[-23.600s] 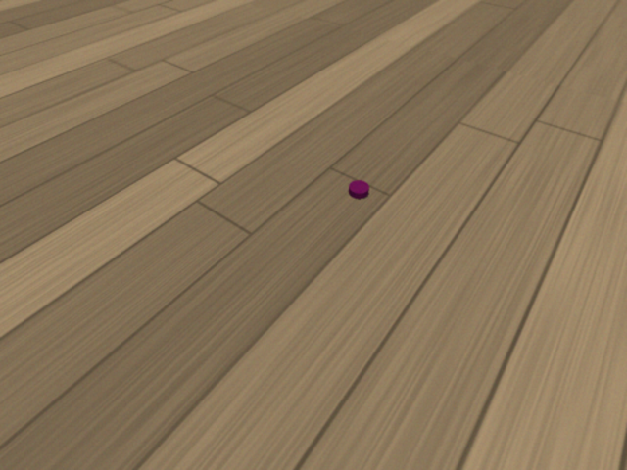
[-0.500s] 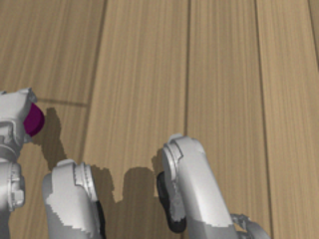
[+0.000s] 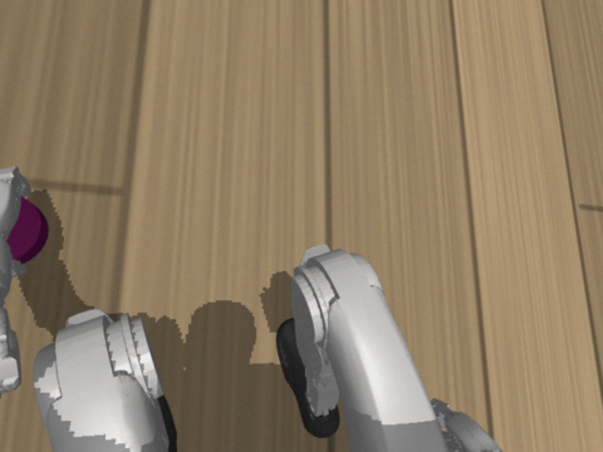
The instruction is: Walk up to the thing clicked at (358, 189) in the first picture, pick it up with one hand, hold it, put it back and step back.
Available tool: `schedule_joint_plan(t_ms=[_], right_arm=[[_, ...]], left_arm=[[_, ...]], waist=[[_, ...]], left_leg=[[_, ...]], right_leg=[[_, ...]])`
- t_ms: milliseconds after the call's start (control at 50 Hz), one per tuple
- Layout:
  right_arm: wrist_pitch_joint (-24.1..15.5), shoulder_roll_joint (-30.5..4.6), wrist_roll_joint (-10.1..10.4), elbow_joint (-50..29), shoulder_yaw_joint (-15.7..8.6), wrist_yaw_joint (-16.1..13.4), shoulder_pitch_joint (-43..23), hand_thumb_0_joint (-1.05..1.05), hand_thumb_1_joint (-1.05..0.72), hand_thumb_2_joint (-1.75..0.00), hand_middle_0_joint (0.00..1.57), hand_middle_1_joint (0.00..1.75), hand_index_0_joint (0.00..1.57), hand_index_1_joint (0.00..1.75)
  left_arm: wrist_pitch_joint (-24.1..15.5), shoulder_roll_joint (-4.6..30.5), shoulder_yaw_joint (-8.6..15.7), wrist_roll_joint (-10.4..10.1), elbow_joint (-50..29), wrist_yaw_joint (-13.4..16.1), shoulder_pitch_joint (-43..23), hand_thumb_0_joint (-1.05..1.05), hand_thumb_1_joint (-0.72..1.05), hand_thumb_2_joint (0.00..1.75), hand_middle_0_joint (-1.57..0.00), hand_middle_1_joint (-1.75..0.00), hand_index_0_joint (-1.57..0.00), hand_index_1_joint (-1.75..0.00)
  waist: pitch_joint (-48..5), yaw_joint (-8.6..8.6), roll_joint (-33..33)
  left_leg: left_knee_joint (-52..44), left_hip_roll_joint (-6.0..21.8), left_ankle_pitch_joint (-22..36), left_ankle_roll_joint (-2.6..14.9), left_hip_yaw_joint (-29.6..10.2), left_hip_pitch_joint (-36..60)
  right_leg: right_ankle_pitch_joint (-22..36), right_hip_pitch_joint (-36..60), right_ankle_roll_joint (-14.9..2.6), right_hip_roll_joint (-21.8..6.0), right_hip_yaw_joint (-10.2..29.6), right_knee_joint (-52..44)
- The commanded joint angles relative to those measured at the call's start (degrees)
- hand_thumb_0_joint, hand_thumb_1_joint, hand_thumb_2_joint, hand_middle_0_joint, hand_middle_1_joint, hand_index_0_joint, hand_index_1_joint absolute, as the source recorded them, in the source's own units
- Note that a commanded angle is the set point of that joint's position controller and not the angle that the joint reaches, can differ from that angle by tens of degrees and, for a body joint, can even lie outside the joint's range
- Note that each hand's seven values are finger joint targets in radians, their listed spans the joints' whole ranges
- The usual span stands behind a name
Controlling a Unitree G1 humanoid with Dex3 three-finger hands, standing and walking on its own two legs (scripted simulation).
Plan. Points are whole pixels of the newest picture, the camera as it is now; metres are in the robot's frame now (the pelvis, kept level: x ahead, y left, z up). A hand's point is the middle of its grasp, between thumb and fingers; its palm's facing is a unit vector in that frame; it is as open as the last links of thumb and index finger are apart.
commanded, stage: rest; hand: left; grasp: from above
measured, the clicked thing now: (1, 230) +0.44 +0.28 -0.25
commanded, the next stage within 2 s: open in 1.00 s
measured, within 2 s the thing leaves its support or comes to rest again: rests again in 0.68 s
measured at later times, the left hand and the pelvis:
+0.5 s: hand (8, 234) +0.44 +0.28 -0.25, palm faces -0.46 -0.13 -0.88, open 11.8 cm; pelvis -0.01 +0.00 -0.01, yaw -3 degrees
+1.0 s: hand (19, 232) +0.44 +0.27 -0.26, palm faces -0.43 -0.11 -0.89, open 11.7 cm; pelvis -0.01 +0.01 -0.01, yaw -4 degrees
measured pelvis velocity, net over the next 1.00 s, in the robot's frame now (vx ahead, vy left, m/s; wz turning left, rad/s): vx -0.01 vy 0.01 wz -0.08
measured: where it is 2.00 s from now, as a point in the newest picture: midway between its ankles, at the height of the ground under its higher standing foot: (242, 432)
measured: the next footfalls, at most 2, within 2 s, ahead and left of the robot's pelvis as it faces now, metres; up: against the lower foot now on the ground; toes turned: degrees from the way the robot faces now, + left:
none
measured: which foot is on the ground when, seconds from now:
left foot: down 0.00-1.00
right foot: down 0.00-1.00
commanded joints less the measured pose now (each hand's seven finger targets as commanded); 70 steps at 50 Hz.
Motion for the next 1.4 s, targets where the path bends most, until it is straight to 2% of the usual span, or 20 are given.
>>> schedule_joint_plan(t_ms=[0, 80, 120, 140, 160, 180, 260, 460, 680, 700, 800, 840, 860, 880, 920, 940, 1000, 1080, 1200, 1380], right_arm=[[-1.1, -17.5, -0.2, 1.1, -3.8, 0.3, 13.4, 0.00, -0.89, -0.89, 0.20, 0.30, 0.20, 0.30], [-2.1, -18.2, -0.9, 0.4, -2.8, 1.2, 13.2, 0.00, -0.89, -0.89, 0.20, 0.30, 0.20, 0.30], [-2.1, -18.3, -0.8, 0.1, -2.3, 1.5, 12.2, 0.00, -0.90, -0.89, 0.20, 0.30, 0.20, 0.30], [-2.3, -18.6, -0.9, -0.4, -2.3, 1.6, 12.1, 0.00, -0.89, -0.89, 0.20, 0.30, 0.20, 0.30], [-2.4, -18.7, -1.0, -0.1, -1.8, 1.8, 12.2, 0.00, -0.90, -0.89, 0.20, 0.30, 0.20, 0.30], [-2.5, -19.2, -1.2, -0.8, -1.9, 1.8, 11.7, 0.00, -0.89, -0.89, 0.20, 0.30, 0.20, 0.30], [-2.8, -20.0, -1.7, -0.7, -1.2, 2.3, 12.3, 0.00, -0.90, -0.89, 0.20, 0.30, 0.20, 0.30], [-5.2, -21.1, -2.7, -0.9, 0.6, 2.7, 10.0, 0.00, -0.90, -0.90, 0.20, 0.30, 0.20, 0.30], [-7.7, -22.5, -3.8, -0.9, 2.3, 4.9, 8.7, 0.00, -0.90, -0.90, 0.20, 0.30, 0.20, 0.30], [-7.9, -22.4, -3.5, 0.0, 2.7, 5.1, 8.4, 0.00, -0.90, -0.90, 0.20, 0.30, 0.20, 0.30], [-9.5, -23.6, -3.5, -0.8, 2.9, 6.1, 7.8, 0.00, -0.90, -0.90, 0.20, 0.30, 0.20, 0.30], [-10.1, -24.3, -3.0, -1.6, 2.9, 6.3, 7.5, 0.00, -0.90, -0.90, 0.20, 0.30, 0.20, 0.30], [-10.0, -23.5, -2.8, -0.8, 3.3, 6.5, 8.0, 0.00, -0.90, -0.90, 0.20, 0.30, 0.20, 0.30], [-10.5, -24.6, -3.0, -1.6, 3.1, 6.6, 7.7, 0.00, -0.90, -0.90, 0.20, 0.30, 0.20, 0.30], [-10.6, -24.3, -2.7, -1.5, 3.2, 6.5, 7.5, 0.00, -0.91, -0.90, 0.20, 0.30, 0.20, 0.30], [-10.9, -23.7, -2.4, -1.8, 3.6, 6.6, 6.6, 0.00, -0.91, -0.90, 0.20, 0.30, 0.20, 0.30], [-11.0, -24.8, -2.1, -1.5, 3.4, 6.1, 7.6, 0.00, -0.91, -0.90, 0.20, 0.30, 0.20, 0.30], [-10.5, -24.3, -2.2, -2.3, 4.3, 5.9, 7.8, 0.00, -0.91, -0.90, 0.20, 0.30, 0.20, 0.30], [-9.5, -23.9, -2.5, -2.5, 5.1, 5.4, 7.7, 0.00, -0.89, -0.90, 0.20, 0.30, 0.20, 0.30], [-9.6, -24.9, -3.0, -3.0, 4.6, 4.6, 6.3, 0.00, -0.89, -0.90, 0.20, 0.30, 0.20, 0.30]], left_arm=[[-0.3, 15.6, 2.1, -1.5, -8.5, 3.5, -19.3, 0.00, 0.43, 1.03, -0.77, -1.00, -0.80, -0.97], [-0.3, 14.9, 1.8, -1.2, -4.4, 4.0, -17.4, 0.00, 0.48, 1.01, -0.80, -1.01, -0.83, -0.97], [-0.1, 14.8, 1.3, -1.2, -1.8, 4.1, -15.8, 0.00, 0.48, 1.02, -0.81, -1.00, -0.84, -0.97], [-0.6, 17.3, 2.3, -1.1, -5.1, 4.5, -18.3, 0.00, 0.50, 1.01, -0.81, -1.01, -0.85, -0.97], [-0.2, 15.5, 0.9, -0.7, -2.1, 4.4, -17.0, 0.00, 0.49, 1.03, -0.81, -1.01, -0.84, -0.97], [-0.6, 18.3, 3.6, -1.2, -4.2, 5.1, -17.5, 0.00, 0.51, 1.03, -0.81, -1.02, -0.85, -0.99], [-0.9, 20.8, 4.6, -0.4, -2.3, 5.9, -18.0, 0.00, 0.51, 1.04, -0.83, -1.00, -0.86, -0.97], [-2.4, 20.5, 1.1, -0.2, 0.3, 6.2, -19.4, 0.00, 0.53, 1.01, -0.83, -1.01, -0.87, -0.97], [-1.7, 20.1, -0.5, 0.2, 1.8, 9.5, -18.6, 0.00, 0.51, 0.96, -0.82, -0.98, -0.85, -0.94], [-1.1, 18.4, -2.1, 0.0, 3.7, 9.6, -18.1, 0.00, 0.50, 0.98, -0.82, -0.98, -0.85, -0.94], [0.1, 19.9, -1.9, -0.7, 2.0, 11.0, -19.5, 0.00, 0.48, 0.91, -0.80, -0.96, -0.83, -0.92], [0.6, 22.6, 0.5, -0.9, 1.6, 11.2, -20.0, 0.00, 0.44, 0.93, -0.77, -0.97, -0.80, -0.93], [1.0, 19.3, -1.9, -1.4, 3.5, 10.9, -19.5, 0.00, 0.43, 0.93, -0.77, -0.96, -0.80, -0.92], [0.9, 23.1, 1.0, -2.0, 2.8, 11.2, -19.7, 0.00, 0.42, 0.93, -0.76, -0.97, -0.79, -0.93], [1.3, 22.6, 0.5, -2.3, 2.9, 10.8, -19.6, 0.00, 0.38, 0.94, -0.74, -0.96, -0.77, -0.93], [1.5, 20.2, -1.8, -2.6, 4.2, 9.9, -20.0, 0.00, 0.40, 0.91, -0.74, -0.96, -0.78, -0.93], [1.3, 24.2, 0.8, -3.3, 4.4, 9.1, -18.4, 0.00, 0.36, 0.90, -0.71, -0.96, -0.74, -0.92], [0.5, 23.8, 0.2, -3.1, 5.2, 7.5, -17.6, 0.00, 0.33, 0.90, -0.70, -0.95, -0.73, -0.91], [-1.2, 24.1, -0.4, -2.5, 5.5, 7.2, -16.8, 0.00, -0.15, 0.81, -0.26, -0.94, -0.29, -0.90], [-1.9, 22.6, -3.3, -2.6, 3.6, 8.3, -17.1, 0.00, -0.45, 0.93, -0.10, -1.02, -0.12, -1.00]], waist=[[-40.4, -1.37, 24.0], [-38.6, -2.63, 24.2], [-37.7, -1.88, 24.4], [-38.9, -2.33, 24.7], [-37.7, -2.42, 25.0], [-37.9, -2.24, 24.6], [-36.0, -3.39, 23.5], [-32.1, -5.00, 25.1], [-30.8, -6.22, 27.3], [-29.6, -6.17, 26.4], [-29.1, -6.93, 27.8], [-30.0, -6.87, 27.3], [-29.5, -7.08, 26.7], [-29.5, -7.21, 25.9], [-29.5, -7.18, 25.4], [-27.9, -7.31, 25.2], [-28.8, -6.51, 24.7], [-28.3, -7.35, 23.7], [-27.2, -7.15, 23.9], [-26.1, -7.42, 24.5]], left_leg=[[-13.7, -0.2, 16.9, 2.04, 6.4, 31.2], [-13.4, -0.4, 17.0, 1.88, 6.2, 30.8], [-13.5, -0.2, 16.5, 1.77, 5.7, 30.2], [-13.2, 0.0, 16.7, 1.82, 5.6, 30.2], [-13.4, -0.1, 16.4, 1.65, 5.6, 30.7], [-13.5, 0.0, 16.2, 1.77, 5.2, 29.7], [-11.5, 0.2, 16.0, 2.13, 5.6, 27.3], [-12.0, 0.5, 10.9, 1.62, 4.0, 27.6], [-11.8, 1.2, 15.5, 0.83, 2.9, 30.5], [-11.6, 1.1, 14.7, 0.87, 2.8, 29.3], [-12.2, 1.6, 14.3, 0.65, 1.8, 30.7], [-11.8, 1.5, 15.3, 0.78, 2.0, 30.6], [-11.7, 1.6, 14.7, 0.92, 2.1, 29.5], [-11.4, 1.5, 14.6, 1.11, 1.9, 28.8], [-12.1, 1.6, 13.5, 1.14, 1.9, 28.0], [-11.4, 1.4, 11.7, 1.29, 2.3, 27.0], [-12.3, 1.5, 11.6, 1.24, 1.6, 27.2], [-11.1, 1.6, 13.3, 1.50, 1.6, 26.9], [-11.6, 1.6, 14.1, 1.28, 1.4, 27.3], [-12.9, 1.9, 10.5, 0.90, 1.0, 27.9]], right_leg=[[18.3, 21.6, -4.52, 1.7, -8.0, -11.6], [18.2, 21.7, -4.28, 1.7, -8.9, -10.7], [17.6, 21.3, -4.60, 1.9, -9.0, -10.5], [18.2, 22.1, -4.59, 2.2, -9.1, -10.5], [17.7, 21.5, -4.68, 2.0, -9.1, -10.4], [17.7, 22.0, -4.55, 2.2, -9.6, -10.5], [18.4, 23.7, -4.37, 2.4, -9.0, -10.7], [13.6, 20.8, -4.49, 2.8, -10.8, -10.5], [18.4, 22.6, -4.13, 3.3, -11.6, -10.0], [17.8, 22.0, -4.20, 3.3, -11.6, -10.0], [17.4, 21.4, -4.25, 3.4, -11.8, -9.8], [18.3, 22.7, -4.32, 3.3, -11.6, -9.8], [17.9, 22.7, -4.36, 3.6, -11.4, -10.3], [17.9, 23.3, -4.08, 3.2, -11.7, -10.4], [16.5, 24.0, -4.31, 3.5, -11.3, -11.3], [15.4, 22.6, -4.26, 3.2, -11.2, -10.9], [14.8, 23.4, -4.26, 3.2, -11.3, -11.4], [16.7, 25.0, -3.94, 3.4, -11.4, -11.1], [17.4, 25.3, -4.01, 3.5, -11.8, -11.2], [14.5, 23.7, -4.18, 3.6, -12.1, -12.1]])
